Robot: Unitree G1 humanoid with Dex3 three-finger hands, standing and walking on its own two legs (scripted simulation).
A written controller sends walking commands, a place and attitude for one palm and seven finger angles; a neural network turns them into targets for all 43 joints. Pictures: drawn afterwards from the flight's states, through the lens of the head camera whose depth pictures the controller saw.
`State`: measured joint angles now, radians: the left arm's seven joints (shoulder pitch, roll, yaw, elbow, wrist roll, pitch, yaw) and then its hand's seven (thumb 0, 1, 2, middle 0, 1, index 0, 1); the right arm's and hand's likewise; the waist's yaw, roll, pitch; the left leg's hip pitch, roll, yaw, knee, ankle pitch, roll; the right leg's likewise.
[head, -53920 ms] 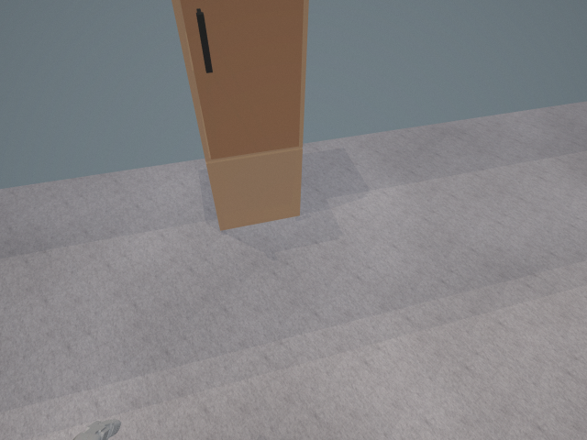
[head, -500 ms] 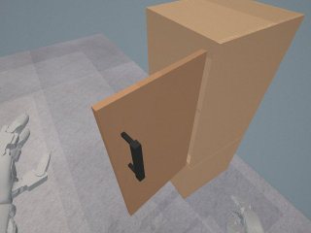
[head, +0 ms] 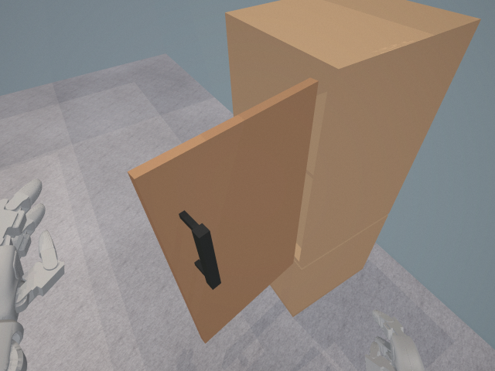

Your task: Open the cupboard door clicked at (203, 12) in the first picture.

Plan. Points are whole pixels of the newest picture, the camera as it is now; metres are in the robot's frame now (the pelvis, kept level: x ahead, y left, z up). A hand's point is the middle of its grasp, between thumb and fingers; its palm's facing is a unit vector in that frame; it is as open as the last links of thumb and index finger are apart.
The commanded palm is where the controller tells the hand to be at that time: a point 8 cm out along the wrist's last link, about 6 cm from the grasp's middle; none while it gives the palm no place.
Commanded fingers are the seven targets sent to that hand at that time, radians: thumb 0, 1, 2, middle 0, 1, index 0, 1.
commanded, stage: step back with the hand held close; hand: left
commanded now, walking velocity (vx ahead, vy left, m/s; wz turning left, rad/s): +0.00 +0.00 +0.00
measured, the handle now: (200, 251) +0.28 +0.11 +0.07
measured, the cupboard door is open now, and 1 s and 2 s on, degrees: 100 100 100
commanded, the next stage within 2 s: stop stepping back and stand still in 0.96 s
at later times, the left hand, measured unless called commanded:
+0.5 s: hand (15, 294) +0.15 +0.29 +0.16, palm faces +0.32 -0.80 -0.51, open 7.4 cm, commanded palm +0.09 +0.33 +0.17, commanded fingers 0.00 0.90 0.90 -0.20 -0.30 -0.20 -0.30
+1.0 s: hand out of the picture +0.04 +0.32 +0.17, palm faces +0.41 -0.80 -0.43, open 7.4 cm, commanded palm -0.03 +0.36 +0.17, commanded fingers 0.00 0.90 0.90 -0.20 -0.30 -0.20 -0.30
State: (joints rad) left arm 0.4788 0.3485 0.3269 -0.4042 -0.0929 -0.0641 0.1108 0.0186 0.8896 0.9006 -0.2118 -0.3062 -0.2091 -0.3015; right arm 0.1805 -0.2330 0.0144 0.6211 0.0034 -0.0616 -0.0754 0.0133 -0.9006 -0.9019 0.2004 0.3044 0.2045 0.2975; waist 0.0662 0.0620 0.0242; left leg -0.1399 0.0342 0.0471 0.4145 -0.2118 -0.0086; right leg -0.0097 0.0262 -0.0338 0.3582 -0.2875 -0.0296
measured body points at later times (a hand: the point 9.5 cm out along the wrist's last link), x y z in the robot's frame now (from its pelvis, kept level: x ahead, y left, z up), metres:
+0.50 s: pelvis -0.07 +0.04 -0.01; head -0.04 +0.05 +0.44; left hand +0.13 +0.33 +0.18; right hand +0.11 -0.21 -0.08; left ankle +0.01 +0.13 -0.74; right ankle -0.05 -0.10 -0.74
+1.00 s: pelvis -0.18 +0.06 -0.01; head -0.15 +0.09 +0.44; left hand +0.02 +0.36 +0.19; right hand +0.00 -0.17 -0.08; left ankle -0.09 +0.14 -0.74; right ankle -0.19 -0.07 -0.69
